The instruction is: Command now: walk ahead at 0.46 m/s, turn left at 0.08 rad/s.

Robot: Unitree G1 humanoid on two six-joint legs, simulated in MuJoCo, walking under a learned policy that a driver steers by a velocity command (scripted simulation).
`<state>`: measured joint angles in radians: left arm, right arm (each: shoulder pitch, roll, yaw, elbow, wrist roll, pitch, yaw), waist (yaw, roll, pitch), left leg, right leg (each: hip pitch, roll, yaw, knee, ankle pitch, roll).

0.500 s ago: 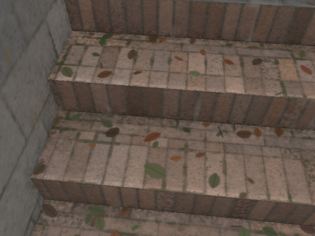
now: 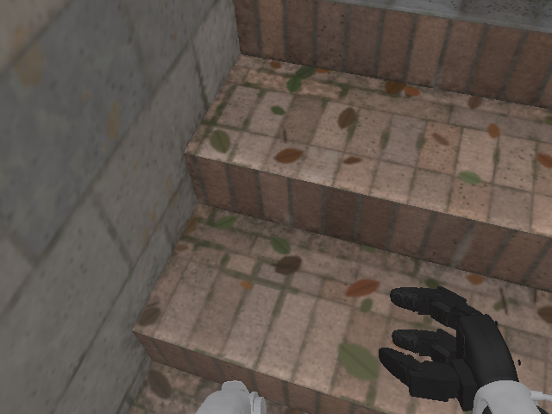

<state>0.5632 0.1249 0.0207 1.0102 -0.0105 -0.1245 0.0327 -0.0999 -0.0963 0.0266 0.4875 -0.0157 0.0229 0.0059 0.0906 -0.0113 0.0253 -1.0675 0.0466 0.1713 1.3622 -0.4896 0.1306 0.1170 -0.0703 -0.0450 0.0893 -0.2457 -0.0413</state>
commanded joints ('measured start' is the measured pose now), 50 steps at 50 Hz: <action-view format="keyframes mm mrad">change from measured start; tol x32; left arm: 1 -35 363 84 -84 -41 -52 -28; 22 -681 -26 -22 -552 41 155 -59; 50 -217 249 82 -293 43 104 25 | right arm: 1 433 -134 -70 69 4 -7 -20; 24 718 -228 -76 416 22 -120 -132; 50 33 -55 -26 -6 -46 -26 -70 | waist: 1 -279 -200 -403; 3 -313 211 -468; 12 -8 -6 82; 28 34 272 -305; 31 -19 -117 -429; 35 -152 0 -23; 50 5 -68 -88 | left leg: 1 874 -142 -43 -327 20 69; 4 1004 301 -1185 -1095 -533 143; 7 602 267 -694 -961 -197 84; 21 965 191 0 -1263 562 -9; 27 1168 250 71 -865 2038 -28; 29 865 198 21 -327 1421 -66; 30 432 -97 -29 157 129 -161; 50 -385 -33 -173 898 196 -141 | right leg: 1 -158 -198 41 517 1603 -149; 2 -468 -57 106 811 1287 -102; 3 -654 145 185 1270 240 -66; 5 -862 136 309 1787 214 -39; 16 -1462 161 134 2134 -16 -77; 27 -761 174 -204 1166 -272 -176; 31 -235 -181 1001 301 61 -312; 34 -574 -80 668 387 -177 -220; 42 -325 7 360 453 789 -45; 50 -199 -17 533 386 363 -140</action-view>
